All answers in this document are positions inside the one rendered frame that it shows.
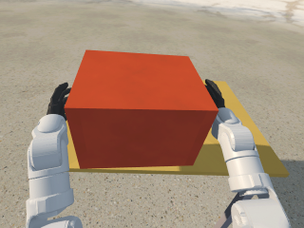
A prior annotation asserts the right robot hand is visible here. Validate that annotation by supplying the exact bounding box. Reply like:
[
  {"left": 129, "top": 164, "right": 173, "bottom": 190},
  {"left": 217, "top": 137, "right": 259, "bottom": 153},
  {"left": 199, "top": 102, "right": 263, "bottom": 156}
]
[{"left": 205, "top": 79, "right": 225, "bottom": 108}]

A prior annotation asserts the left robot hand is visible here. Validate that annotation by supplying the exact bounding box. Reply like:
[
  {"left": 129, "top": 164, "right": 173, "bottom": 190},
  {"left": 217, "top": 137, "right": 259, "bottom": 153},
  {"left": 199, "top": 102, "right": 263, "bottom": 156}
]
[{"left": 47, "top": 82, "right": 71, "bottom": 120}]

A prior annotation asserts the right robot forearm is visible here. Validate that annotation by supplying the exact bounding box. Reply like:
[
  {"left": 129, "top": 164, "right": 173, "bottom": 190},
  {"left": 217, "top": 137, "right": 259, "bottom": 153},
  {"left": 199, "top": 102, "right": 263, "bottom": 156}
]
[{"left": 211, "top": 107, "right": 292, "bottom": 228}]

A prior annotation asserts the robot left upper arm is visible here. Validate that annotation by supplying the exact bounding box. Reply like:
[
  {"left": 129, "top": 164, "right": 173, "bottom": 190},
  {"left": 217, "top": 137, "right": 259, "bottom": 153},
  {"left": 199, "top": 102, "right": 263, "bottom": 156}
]
[{"left": 32, "top": 215, "right": 83, "bottom": 228}]

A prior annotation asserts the table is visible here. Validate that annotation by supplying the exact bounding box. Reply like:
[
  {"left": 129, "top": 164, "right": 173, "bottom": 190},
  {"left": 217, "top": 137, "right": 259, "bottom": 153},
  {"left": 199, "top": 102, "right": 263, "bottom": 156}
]
[{"left": 65, "top": 80, "right": 290, "bottom": 228}]

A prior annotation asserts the left robot forearm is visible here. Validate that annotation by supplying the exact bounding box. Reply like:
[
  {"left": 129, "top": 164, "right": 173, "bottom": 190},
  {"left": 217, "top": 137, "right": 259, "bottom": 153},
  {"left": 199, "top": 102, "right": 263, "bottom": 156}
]
[{"left": 26, "top": 114, "right": 74, "bottom": 228}]

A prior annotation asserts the robot right upper arm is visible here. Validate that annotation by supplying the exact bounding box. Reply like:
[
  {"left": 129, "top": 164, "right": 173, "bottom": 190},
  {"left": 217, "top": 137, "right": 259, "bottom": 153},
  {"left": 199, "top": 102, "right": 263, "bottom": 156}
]
[{"left": 231, "top": 198, "right": 290, "bottom": 228}]

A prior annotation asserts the carton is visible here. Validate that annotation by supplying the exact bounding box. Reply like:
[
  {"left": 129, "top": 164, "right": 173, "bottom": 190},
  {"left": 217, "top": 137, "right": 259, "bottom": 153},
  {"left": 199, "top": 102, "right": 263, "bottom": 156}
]
[{"left": 64, "top": 49, "right": 219, "bottom": 169}]

